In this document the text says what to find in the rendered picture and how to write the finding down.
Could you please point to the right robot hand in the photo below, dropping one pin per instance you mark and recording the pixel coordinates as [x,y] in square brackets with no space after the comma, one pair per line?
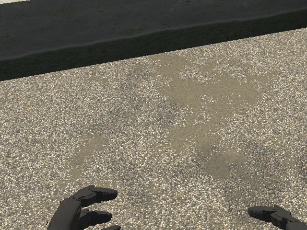
[278,216]

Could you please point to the left robot hand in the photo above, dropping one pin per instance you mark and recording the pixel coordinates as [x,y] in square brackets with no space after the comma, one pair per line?
[70,216]

